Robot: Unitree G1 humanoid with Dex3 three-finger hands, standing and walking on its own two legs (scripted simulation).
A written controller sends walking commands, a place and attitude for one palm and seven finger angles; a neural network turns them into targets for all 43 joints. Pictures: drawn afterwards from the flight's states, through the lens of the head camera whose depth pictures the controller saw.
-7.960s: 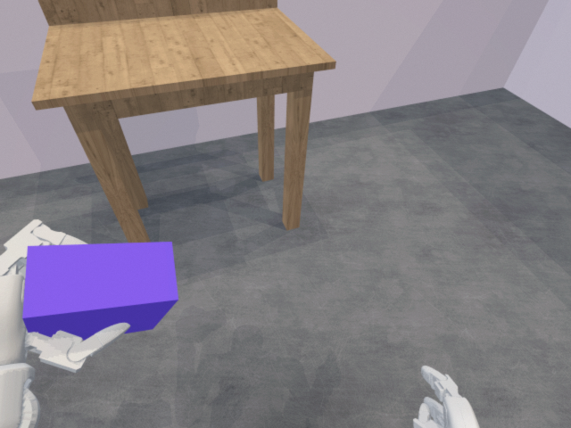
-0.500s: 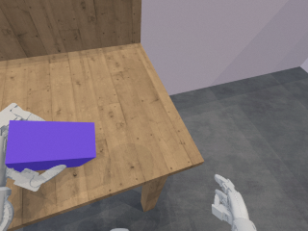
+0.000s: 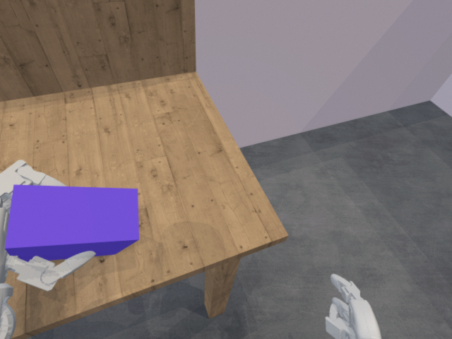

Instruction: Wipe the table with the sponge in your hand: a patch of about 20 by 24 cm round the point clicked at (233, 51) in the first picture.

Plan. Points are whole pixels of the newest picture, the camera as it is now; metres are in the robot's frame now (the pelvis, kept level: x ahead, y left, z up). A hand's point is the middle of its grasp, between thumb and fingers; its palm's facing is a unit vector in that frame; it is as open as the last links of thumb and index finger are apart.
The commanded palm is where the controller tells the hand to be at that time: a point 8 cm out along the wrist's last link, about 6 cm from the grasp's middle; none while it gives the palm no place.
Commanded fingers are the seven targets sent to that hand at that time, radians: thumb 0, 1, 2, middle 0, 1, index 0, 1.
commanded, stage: shuffle to correct the standing spot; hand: left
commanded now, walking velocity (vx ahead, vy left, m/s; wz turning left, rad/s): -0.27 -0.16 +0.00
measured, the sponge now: (92, 226) +0.23 +0.20 +0.13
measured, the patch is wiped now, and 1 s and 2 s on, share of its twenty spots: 0.00 0.00 0.00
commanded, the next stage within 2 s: come to a stop and stand still in 1.40 s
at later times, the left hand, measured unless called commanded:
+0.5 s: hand (68, 269) +0.17 +0.20 +0.15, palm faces +0.29 -0.86 -0.41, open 10.5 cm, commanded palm +0.12 +0.24 +0.17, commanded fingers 0.00 0.10 1.30 -1.20 -1.60 -1.20 -1.60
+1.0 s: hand (90, 253) +0.19 +0.18 +0.16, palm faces +0.30 -0.87 -0.39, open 10.5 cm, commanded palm +0.14 +0.23 +0.17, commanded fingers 0.00 0.10 1.30 -1.20 -1.60 -1.20 -1.60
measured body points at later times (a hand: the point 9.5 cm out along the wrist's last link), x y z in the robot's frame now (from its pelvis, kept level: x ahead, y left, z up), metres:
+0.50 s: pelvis -0.05 -0.04 -0.01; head +0.00 -0.02 +0.44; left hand +0.15 +0.24 +0.18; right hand +0.14 -0.26 -0.08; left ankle +0.04 +0.10 -0.74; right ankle -0.01 -0.15 -0.74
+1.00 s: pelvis -0.03 -0.05 -0.01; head +0.00 -0.04 +0.44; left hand +0.17 +0.23 +0.18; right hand +0.13 -0.28 -0.09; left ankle +0.04 +0.10 -0.74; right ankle -0.01 -0.15 -0.74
